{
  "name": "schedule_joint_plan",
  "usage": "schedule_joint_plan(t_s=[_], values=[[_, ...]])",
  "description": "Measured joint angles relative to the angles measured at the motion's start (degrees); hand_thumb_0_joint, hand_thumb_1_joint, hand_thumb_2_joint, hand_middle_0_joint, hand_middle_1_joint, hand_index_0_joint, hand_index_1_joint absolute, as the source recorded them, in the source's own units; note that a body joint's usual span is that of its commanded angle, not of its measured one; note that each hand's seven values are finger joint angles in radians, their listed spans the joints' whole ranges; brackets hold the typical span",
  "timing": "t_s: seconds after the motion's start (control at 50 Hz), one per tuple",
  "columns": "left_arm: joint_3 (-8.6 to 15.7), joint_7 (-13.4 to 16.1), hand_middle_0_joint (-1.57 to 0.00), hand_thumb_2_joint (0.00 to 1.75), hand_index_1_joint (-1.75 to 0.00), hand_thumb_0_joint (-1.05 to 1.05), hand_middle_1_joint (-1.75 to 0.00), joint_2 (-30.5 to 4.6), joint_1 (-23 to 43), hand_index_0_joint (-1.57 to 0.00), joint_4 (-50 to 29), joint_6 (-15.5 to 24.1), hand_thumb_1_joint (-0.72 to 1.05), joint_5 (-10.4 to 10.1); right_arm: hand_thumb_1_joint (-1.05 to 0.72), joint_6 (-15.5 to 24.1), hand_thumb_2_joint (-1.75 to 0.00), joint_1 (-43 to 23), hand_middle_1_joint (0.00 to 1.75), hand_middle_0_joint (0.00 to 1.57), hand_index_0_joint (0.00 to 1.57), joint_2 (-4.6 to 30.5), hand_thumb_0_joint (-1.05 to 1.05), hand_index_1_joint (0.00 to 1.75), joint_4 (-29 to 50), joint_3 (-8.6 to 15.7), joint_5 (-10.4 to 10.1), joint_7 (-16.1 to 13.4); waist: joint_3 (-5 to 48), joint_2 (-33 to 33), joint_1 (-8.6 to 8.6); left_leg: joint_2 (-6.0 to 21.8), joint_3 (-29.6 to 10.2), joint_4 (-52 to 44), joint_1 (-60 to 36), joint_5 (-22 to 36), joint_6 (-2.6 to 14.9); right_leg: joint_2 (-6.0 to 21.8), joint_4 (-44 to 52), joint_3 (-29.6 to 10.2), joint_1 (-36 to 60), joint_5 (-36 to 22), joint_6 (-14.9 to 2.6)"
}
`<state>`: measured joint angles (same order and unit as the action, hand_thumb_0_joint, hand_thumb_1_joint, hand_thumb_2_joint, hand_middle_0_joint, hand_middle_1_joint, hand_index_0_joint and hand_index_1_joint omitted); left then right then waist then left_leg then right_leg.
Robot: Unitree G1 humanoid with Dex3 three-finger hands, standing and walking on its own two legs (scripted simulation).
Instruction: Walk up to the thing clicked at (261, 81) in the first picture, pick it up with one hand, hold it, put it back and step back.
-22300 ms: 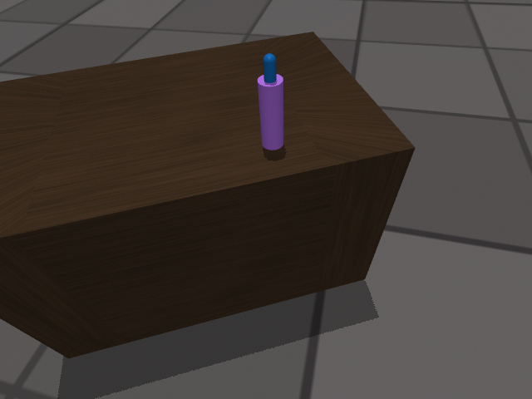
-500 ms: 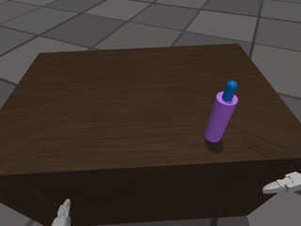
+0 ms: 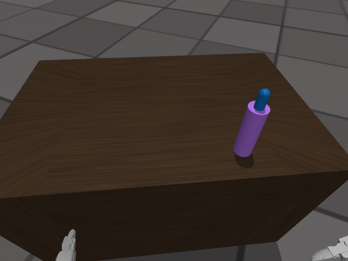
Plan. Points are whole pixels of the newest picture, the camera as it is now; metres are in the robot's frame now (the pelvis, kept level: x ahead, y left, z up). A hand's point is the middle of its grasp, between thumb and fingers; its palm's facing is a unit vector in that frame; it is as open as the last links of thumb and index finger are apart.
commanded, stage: sink last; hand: right
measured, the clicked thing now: (252, 123) +0.47 -0.21 +0.05
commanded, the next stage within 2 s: home in 0.08 s
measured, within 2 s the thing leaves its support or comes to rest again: neither
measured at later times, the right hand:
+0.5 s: hand (297, 227) +0.20 -0.23 +0.01, palm faces +0.20 +0.93 -0.29, open 17.5 cm
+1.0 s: hand (257, 236) +0.21 -0.19 -0.10, palm faces +0.08 +0.97 -0.21, open 17.4 cm
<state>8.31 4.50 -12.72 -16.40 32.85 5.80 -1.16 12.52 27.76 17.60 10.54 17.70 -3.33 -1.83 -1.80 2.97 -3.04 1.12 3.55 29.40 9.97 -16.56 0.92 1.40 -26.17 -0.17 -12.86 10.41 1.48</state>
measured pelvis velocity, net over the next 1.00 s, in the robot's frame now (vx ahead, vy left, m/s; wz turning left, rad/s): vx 0.03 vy -0.01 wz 0.03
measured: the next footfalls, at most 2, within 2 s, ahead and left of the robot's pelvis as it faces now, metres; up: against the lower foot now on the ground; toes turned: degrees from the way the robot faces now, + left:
none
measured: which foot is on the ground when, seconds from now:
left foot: down 0.00-1.00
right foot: down 0.00-1.00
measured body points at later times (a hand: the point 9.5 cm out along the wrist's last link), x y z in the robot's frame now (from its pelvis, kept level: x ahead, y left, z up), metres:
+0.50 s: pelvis +0.01 -0.01 +0.01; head +0.03 +0.00 +0.45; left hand +0.18 +0.21 -0.09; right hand +0.18 -0.28 +0.03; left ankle +0.00 +0.10 -0.74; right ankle +0.04 -0.14 -0.74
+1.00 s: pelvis +0.03 -0.01 +0.00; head +0.05 -0.01 +0.45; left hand +0.17 +0.22 -0.10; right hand +0.21 -0.24 -0.08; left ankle +0.00 +0.10 -0.74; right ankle +0.04 -0.14 -0.74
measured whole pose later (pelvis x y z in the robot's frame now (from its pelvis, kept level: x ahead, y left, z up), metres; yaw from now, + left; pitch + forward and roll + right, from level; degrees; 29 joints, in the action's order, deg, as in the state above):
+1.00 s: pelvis +0.03 -0.01 +0.00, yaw +2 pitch +0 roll +0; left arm -0.5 3.0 -11.5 -11.2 38.8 2.0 -0.8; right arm 5.7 12.2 9.8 -33.0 1.3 -1.1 -4.2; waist -2.4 -0.5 -0.3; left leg 0.9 1.6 24.7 8.8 -15.9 0.0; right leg 1.6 -24.2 1.8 -12.2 12.0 0.8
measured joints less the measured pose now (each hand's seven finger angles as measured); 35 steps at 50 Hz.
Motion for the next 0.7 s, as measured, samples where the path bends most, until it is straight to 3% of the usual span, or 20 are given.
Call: schedule_joint_plan(t_s=[0.12, 0.24, 0.34, 0.48, 0.58, 0.7], values=[[-0.79, -0.41, -0.06, 0.06, -0.05, -0.01, -0.05, 0.28, 0.62, -0.05, 1.35, 0.55, -0.52, 0.35, 0.54, 2.98, -0.06, -0.83, 0.06, 0.06, 0.06, -0.02, -0.01, 0.07, -0.76, 0.82, 0.17, 0.11, -0.45, 0.08, 0.25, -0.13, -0.05, -1.44, -1.07, 0.67, -0.04, 0.10, 1.34, 0.07, 1.06, -0.60, 0.10], [0.13, -0.80, -0.07, 0.08, -0.06, -0.01, -0.06, 0.13, 0.65, -0.06, -0.71, 0.86, -0.52, 0.07, 0.53, 4.23, -0.06, -1.12, 0.06, 0.06, 0.06, -0.19, -0.01, 0.07, -3.70, 0.51, 0.38, 0.67, -0.39, -0.49, 0.57, 0.13, -0.33, -3.07, -2.74, 1.06, -0.32, -0.19, 2.98, 0.41, 2.83, -0.88, -0.10], [-0.77, -0.78, -0.10, 0.22, -0.11, -0.01, -0.11, -0.30, 1.14, -0.09, -0.05, 0.99, -0.38, -0.52, 0.54, 4.12, -0.06, -1.37, 0.06, 0.06, 0.06, -1.07, -0.01, 0.06, -6.58, -0.45, 0.30, 0.61, -0.59, -1.44, 0.68, 0.24, -0.53, -4.22, -3.56, 1.35, -0.55, -0.32, 3.63, 0.64, 3.49, -0.81, -0.34], [-6.16, -1.64, -0.13, 0.47, -0.18, -0.01, -0.18, 3.28, 4.80, -0.12, 3.05, 0.46, 0.03, -0.12, 0.55, 2.41, -0.05, -1.94, 0.05, 0.06, 0.06, -4.09, -0.01, 0.06, -14.50, -7.22, 1.23, 0.94, -1.13, -2.39, 1.44, 0.23, -0.89, -4.67, -2.21, 1.70, -0.78, -0.30, 3.38, 1.01, 1.96, -0.62, -0.58], [-6.27, -1.82, -0.17, 0.65, -0.23, 0.00, -0.23, 4.69, 6.21, -0.16, 4.40, 0.12, 0.39, 0.61, 0.56, -0.89, -0.04, -3.13, 0.05, 0.06, 0.06, -5.83, -0.01, 0.05, -22.73, -12.06, 2.16, 0.94, -1.42, -2.16, 1.96, 0.49, -0.95, -4.62, -1.60, 1.56, -1.06, -0.55, 2.97, 1.08, 1.17, -0.26, -0.81], [-6.81, -0.71, -0.19, 0.81, -0.27, 0.00, -0.27, 2.93, 6.84, -0.18, 5.01, -0.50, 0.71, 0.14, 0.58, -4.04, -0.03, -8.27, 0.05, 0.06, 0.06, -6.98, -0.01, 0.05, -34.71, -15.28, 2.76, 0.04, -1.48, -2.76, 2.76, 0.61, -1.04, -4.24, -0.91, 1.19, -1.21, -0.65, 2.50, 1.17, 0.45, 0.16, -0.95]])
